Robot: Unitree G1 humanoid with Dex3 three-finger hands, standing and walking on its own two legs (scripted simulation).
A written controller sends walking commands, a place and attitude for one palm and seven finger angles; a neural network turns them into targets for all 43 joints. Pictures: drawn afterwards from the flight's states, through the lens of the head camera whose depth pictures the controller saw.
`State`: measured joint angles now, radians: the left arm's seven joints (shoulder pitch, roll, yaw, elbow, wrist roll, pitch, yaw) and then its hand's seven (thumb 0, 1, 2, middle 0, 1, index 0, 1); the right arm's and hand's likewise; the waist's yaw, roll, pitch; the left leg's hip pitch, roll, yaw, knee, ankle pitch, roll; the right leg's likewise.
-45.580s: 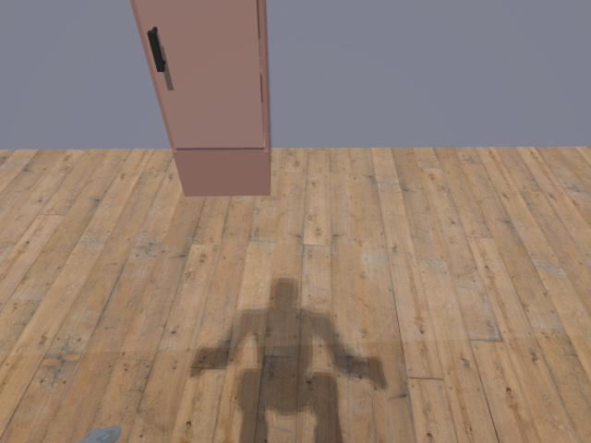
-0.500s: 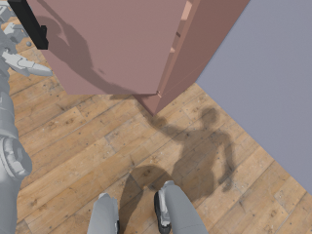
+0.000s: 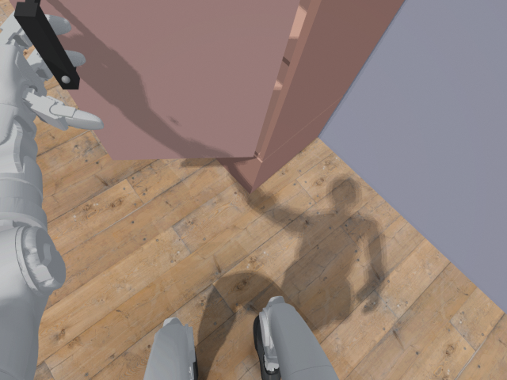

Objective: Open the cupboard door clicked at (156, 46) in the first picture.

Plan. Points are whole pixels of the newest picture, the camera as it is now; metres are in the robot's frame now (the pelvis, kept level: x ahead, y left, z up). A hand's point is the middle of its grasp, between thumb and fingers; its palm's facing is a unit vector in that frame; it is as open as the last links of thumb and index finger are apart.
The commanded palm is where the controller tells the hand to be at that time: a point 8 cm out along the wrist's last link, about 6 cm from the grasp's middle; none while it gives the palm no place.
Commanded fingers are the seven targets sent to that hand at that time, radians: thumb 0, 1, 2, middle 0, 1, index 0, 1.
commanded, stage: slide the fingers in behind the handle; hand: left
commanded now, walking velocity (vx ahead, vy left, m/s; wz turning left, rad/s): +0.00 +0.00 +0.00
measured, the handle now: (54, 40) +0.60 +0.22 +0.07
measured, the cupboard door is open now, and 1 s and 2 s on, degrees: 52 52 91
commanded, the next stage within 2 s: close the thumb around the handle in 0.06 s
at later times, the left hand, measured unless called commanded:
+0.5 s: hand (67, 79) +0.54 +0.20 +0.06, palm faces -0.04 -1.00 -0.03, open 10.7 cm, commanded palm +0.52 +0.24 +0.06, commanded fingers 0.00 0.51 0.73 -0.37 -1.31 -0.37 -1.31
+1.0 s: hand (68, 78) +0.54 +0.20 +0.06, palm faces -0.04 -1.00 -0.01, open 5.8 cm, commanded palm +0.52 +0.24 +0.06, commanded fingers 0.00 0.90 0.90 -0.40 -1.35 -0.40 -1.35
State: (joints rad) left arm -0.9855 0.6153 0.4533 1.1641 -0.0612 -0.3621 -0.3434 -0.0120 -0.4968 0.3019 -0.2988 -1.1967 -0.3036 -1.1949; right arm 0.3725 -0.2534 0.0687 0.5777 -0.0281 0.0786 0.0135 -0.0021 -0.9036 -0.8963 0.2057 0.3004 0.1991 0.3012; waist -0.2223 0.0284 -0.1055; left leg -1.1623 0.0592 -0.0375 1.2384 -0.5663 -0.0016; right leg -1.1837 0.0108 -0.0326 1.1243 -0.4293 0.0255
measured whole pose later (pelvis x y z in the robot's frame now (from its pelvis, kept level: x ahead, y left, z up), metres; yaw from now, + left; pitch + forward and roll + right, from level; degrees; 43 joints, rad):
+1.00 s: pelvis +0.00 +0.00 +0.00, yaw +0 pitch +28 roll -4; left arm -0.98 0.60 0.45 1.16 -0.06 -0.37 -0.34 0.01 0.71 0.80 -0.35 -1.31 -0.36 -1.34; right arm 0.37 -0.26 0.06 0.58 -0.03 0.08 0.01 0.00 -0.90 -0.90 0.21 0.30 0.20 0.30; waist -0.23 0.03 -0.11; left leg -1.15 0.06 -0.04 1.23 -0.57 0.00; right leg -1.17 0.01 -0.04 1.12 -0.43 0.02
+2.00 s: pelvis +0.02 -0.04 +0.03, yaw +4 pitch +17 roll +1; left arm -0.05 -0.05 -0.05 0.33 0.05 -0.41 0.43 0.01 0.68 0.77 -0.31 -1.30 -0.32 -1.31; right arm 0.22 -0.17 0.00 0.55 -0.07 0.03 0.03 0.00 -0.90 -0.90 0.20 0.30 0.20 0.30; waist -0.02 0.01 -0.16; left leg -0.83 0.03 -0.04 1.07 -0.54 -0.05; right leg -0.90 -0.01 -0.04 1.07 -0.48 -0.02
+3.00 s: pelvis -0.01 -0.02 +0.02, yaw +4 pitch +15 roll +0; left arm -0.08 -0.12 -0.21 0.38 0.15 -0.40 0.60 -0.01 -0.49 0.31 -0.24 -0.68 -0.23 -0.67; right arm 0.19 -0.17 -0.01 0.60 -0.10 -0.03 0.02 0.01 -0.90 -0.90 0.20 0.30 0.20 0.30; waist -0.02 0.01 -0.15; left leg -0.88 0.01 -0.04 1.13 -0.52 -0.03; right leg -0.93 -0.04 -0.03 1.10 -0.44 0.00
